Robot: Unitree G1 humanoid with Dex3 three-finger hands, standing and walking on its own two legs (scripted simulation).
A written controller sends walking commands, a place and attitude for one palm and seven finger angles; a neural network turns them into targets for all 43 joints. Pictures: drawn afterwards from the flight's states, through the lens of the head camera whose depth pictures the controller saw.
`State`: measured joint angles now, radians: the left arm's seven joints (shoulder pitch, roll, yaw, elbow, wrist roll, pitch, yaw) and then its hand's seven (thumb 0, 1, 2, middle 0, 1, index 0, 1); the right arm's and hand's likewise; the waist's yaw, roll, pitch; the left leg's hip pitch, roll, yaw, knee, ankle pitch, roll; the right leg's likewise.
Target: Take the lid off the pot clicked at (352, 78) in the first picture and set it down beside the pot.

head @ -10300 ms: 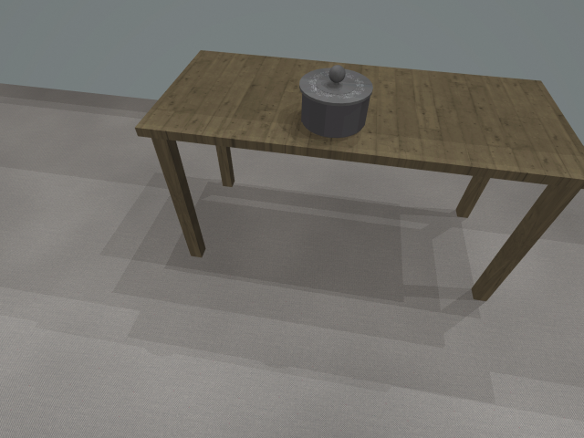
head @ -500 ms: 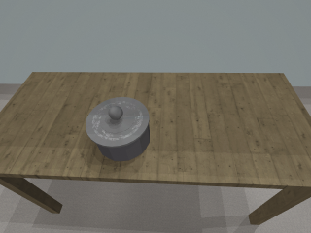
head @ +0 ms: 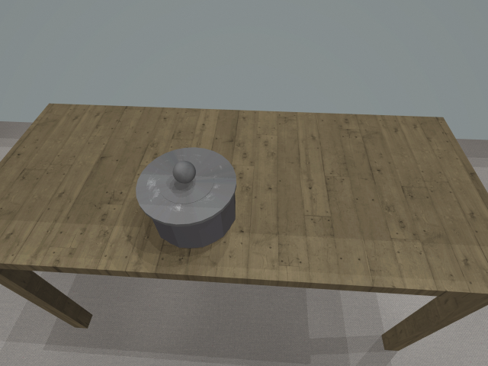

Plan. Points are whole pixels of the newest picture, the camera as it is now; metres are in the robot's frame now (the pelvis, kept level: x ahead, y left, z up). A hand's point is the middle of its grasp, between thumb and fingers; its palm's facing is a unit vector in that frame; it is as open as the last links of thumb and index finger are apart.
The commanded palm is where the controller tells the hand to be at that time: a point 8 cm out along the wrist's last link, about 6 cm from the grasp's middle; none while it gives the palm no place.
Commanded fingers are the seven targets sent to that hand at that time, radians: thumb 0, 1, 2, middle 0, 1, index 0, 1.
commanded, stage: look again from close up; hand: left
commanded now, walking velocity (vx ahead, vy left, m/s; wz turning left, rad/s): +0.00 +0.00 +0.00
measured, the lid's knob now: (184, 172) +0.46 +0.15 +0.03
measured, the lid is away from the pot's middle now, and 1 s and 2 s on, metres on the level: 0.00 0.00 0.00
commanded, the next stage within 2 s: lift the closed hand beside the body in 0.28 s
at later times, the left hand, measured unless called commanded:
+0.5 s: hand out of the picture +0.07 +0.22 -0.12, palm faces +0.15 -0.94 -0.30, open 7.1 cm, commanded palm +0.08 +0.25 -0.07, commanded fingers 0.00 0.90 0.90 -0.51 -0.64 -0.51 -0.64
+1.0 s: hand out of the picture +0.09 +0.25 -0.07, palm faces +0.23 -0.92 -0.32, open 3.1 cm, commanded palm +0.05 +0.29 -0.04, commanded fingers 0.00 0.90 0.90 -1.30 -1.50 -1.30 -1.50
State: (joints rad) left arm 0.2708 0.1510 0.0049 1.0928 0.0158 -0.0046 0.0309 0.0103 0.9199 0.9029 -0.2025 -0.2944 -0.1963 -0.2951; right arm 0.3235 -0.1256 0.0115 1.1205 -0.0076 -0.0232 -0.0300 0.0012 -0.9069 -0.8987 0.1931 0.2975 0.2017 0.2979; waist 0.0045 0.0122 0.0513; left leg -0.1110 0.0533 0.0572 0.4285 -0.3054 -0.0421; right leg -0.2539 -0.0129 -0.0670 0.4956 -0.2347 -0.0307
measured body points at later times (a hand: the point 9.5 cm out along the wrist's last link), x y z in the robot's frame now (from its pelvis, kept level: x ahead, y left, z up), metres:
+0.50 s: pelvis -0.01 +0.03 +0.00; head +0.00 +0.01 +0.45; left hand +0.06 +0.27 -0.10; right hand +0.01 -0.20 -0.16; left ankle -0.05 +0.14 -0.74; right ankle +0.02 -0.10 -0.74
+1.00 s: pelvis -0.02 +0.03 -0.01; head -0.02 +0.03 +0.44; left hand +0.08 +0.29 -0.05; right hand +0.18 -0.19 -0.07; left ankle -0.05 +0.14 -0.74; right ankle +0.02 -0.10 -0.74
